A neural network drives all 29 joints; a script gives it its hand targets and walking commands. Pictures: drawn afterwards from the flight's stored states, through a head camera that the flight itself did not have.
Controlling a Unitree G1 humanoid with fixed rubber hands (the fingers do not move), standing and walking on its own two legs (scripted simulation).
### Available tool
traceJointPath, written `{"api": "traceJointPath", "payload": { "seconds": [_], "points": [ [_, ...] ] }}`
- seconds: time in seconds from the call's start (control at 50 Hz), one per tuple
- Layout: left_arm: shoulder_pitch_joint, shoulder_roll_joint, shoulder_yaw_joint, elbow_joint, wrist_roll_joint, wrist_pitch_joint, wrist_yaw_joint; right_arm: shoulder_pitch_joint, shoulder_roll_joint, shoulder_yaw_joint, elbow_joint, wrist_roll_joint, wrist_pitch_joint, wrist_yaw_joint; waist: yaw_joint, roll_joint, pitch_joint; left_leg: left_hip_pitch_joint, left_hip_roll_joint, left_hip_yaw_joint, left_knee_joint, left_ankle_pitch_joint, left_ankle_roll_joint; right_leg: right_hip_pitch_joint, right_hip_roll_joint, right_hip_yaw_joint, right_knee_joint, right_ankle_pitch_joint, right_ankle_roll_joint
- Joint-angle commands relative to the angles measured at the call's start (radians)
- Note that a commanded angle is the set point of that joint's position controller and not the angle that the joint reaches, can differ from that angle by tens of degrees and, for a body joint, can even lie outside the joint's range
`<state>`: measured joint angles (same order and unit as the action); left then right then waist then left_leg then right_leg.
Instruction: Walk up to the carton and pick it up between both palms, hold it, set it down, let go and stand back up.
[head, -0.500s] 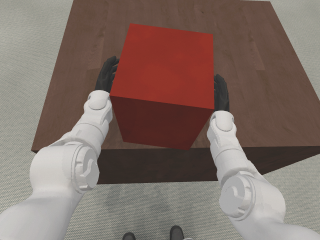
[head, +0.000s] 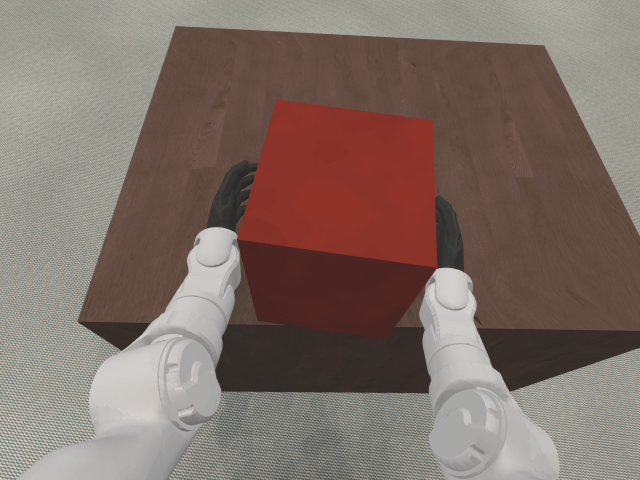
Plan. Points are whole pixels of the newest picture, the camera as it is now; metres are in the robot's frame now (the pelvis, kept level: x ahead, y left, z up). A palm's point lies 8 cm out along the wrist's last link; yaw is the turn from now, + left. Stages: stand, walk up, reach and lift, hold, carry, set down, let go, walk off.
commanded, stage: reach and lift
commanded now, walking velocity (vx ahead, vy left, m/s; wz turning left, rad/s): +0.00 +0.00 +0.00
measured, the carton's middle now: (336, 230) +0.45 -0.05 -0.01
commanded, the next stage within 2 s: none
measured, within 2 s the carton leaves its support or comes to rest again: leaves its support in 1.96 s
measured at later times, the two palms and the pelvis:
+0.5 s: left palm (225, 221) +0.45 +0.10 +0.02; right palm (444, 259) +0.39 -0.18 +0.01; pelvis +0.00 +0.00 +0.00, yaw +0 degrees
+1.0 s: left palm (226, 221) +0.45 +0.10 +0.02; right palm (444, 260) +0.38 -0.18 +0.01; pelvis +0.00 +0.00 +0.00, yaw +0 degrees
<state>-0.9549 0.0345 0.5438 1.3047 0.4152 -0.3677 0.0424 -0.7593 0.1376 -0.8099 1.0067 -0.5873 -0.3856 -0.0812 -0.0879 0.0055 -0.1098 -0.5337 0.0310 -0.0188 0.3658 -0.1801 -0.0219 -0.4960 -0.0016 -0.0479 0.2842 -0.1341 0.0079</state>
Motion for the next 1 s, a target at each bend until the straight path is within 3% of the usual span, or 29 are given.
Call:
{"api": "traceJointPath", "payload": {
  "seconds": [0.0,0.12,0.14,0.2,0.22,0.28,0.36,0.38,0.44,0.48,0.5,0.56,0.6,0.68,0.78,0.84,0.9,0.98],
  "points": [
    [-0.476,-0.501,-0.172,0.025,0.077,0.002,-0.104,-0.549,0.454,0.288,0.029,-0.088,-0.067,0.147,-0.041,0.038,-0.694,0.295,-0.019,0.106,0.041,0.483,-0.053,0.413,0.006,-0.071,0.109,0.681,0.028],
    [-0.468,-0.52,-0.181,0.014,0.083,0.011,-0.099,-0.552,0.453,0.285,0.034,-0.085,-0.075,0.148,-0.038,0.048,-0.701,0.329,-0.012,0.103,0.05,0.517,-0.062,0.384,0.011,-0.079,0.097,0.657,0.018],
    [-0.491,-0.489,-0.163,0.021,0.073,0.002,-0.105,-0.534,0.506,0.301,0.032,-0.081,-0.065,0.141,-0.029,0.012,-0.678,0.287,-0.011,0.1,0.053,0.485,-0.044,0.404,0.005,-0.066,0.096,0.62,0.026],
    [-0.481,-0.502,-0.175,0.012,0.074,0.005,-0.101,-0.533,0.49,0.299,0.033,-0.073,-0.057,0.143,-0.019,0.065,-0.685,0.333,0.002,0.09,0.053,0.523,-0.058,0.351,0.015,-0.075,0.094,0.571,0.012],
    [-0.504,-0.507,-0.187,0.005,0.068,0.004,-0.099,-0.545,0.489,0.287,0.032,-0.077,-0.059,0.142,-0.03,0.065,-0.71,0.36,0.005,0.087,0.066,0.542,-0.068,0.316,0.02,-0.079,0.082,0.533,0.005],
    [-0.485,-0.498,-0.171,0.017,0.08,0.012,-0.102,-0.546,0.482,0.293,0.052,-0.07,-0.053,0.142,-0.02,0.064,-0.65,0.372,0.007,0.086,0.075,0.558,-0.064,0.305,0.023,-0.081,0.08,0.521,0.005],
    [-0.484,-0.512,-0.187,0.009,0.073,0.014,-0.093,-0.553,0.481,0.285,0.036,-0.072,-0.066,0.138,-0.028,0.067,-0.701,0.37,0.003,0.084,0.078,0.542,-0.07,0.286,0.026,-0.084,0.072,0.507,-0.006],
    [-0.491,-0.515,-0.19,-0.001,0.071,0.008,-0.092,-0.558,0.487,0.289,0.033,-0.072,-0.071,0.134,-0.026,0.077,-0.71,0.36,0.001,0.088,0.088,0.567,-0.073,0.296,0.025,-0.083,0.08,0.536,-0.005],
    [-0.494,-0.503,-0.174,0.01,0.077,0.012,-0.102,-0.553,0.484,0.291,0.034,-0.068,-0.059,0.135,-0.029,0.044,-0.671,0.301,-0.009,0.094,0.051,0.464,-0.05,0.372,0.013,-0.069,0.082,0.564,0.004],
    [-0.488,-0.503,-0.177,0.008,0.079,0.018,-0.107,-0.551,0.482,0.296,0.024,-0.062,-0.055,0.135,-0.022,0.057,-0.68,0.272,-0.01,0.093,0.035,0.428,-0.045,0.395,0.007,-0.066,0.088,0.565,0.007],
    [-0.496,-0.507,-0.186,-0.003,0.077,0.018,-0.106,-0.552,0.487,0.293,0.017,-0.064,-0.057,0.133,-0.034,0.057,-0.707,0.28,-0.013,0.093,0.039,0.434,-0.046,0.394,0.006,-0.066,0.087,0.577,0.008],
    [-0.493,-0.487,-0.165,0.003,0.082,0.01,-0.107,-0.531,0.502,0.313,0.028,-0.059,-0.052,0.135,-0.019,0.045,-0.683,0.244,-0.016,0.096,0.029,0.411,-0.036,0.431,0.001,-0.061,0.097,0.6,0.014],
    [-0.481,-0.5,-0.177,0.01,0.083,0.019,-0.107,-0.54,0.498,0.317,0.019,-0.054,-0.055,0.13,-0.028,0.047,-0.664,0.255,-0.015,0.092,0.027,0.422,-0.038,0.427,0.004,-0.064,0.093,0.609,0.017],
    [-0.479,-0.519,-0.191,-0.002,0.081,0.014,-0.103,-0.547,0.507,0.327,0.027,-0.051,-0.075,0.129,-0.017,0.053,-0.691,0.279,-0.007,0.089,0.052,0.493,-0.046,0.391,0.012,-0.072,0.093,0.608,0.005],
    [-0.488,-0.51,-0.182,0.023,0.079,0.012,-0.105,-0.558,0.5,0.325,0.031,-0.05,-0.072,0.127,-0.017,0.037,-0.677,0.248,-0.008,0.091,0.026,0.423,-0.034,0.421,0.009,-0.064,0.091,0.598,0.01],
    [-0.499,-0.521,-0.193,0.011,0.078,0.016,-0.103,-0.565,0.494,0.326,0.022,-0.043,-0.075,0.126,-0.013,0.068,-0.694,0.272,-0.01,0.09,0.032,0.453,-0.044,0.396,0.008,-0.066,0.085,0.581,0.001],
    [-0.502,-0.515,-0.198,0.012,0.062,0.005,-0.104,-0.557,0.501,0.331,0.021,-0.044,-0.075,0.127,-0.017,0.045,-0.711,0.25,-0.009,0.088,0.031,0.443,-0.043,0.412,0.009,-0.064,0.089,0.59,0.004],
    [-0.515,-0.533,-0.222,0.011,0.057,-0.01,-0.094,-0.585,0.497,0.35,0.026,-0.035,-0.094,0.126,-0.009,0.076,-0.739,0.254,-0.008,0.088,0.044,0.479,-0.05,0.404,0.013,-0.067,0.098,0.609,-0.005]
  ]
}}
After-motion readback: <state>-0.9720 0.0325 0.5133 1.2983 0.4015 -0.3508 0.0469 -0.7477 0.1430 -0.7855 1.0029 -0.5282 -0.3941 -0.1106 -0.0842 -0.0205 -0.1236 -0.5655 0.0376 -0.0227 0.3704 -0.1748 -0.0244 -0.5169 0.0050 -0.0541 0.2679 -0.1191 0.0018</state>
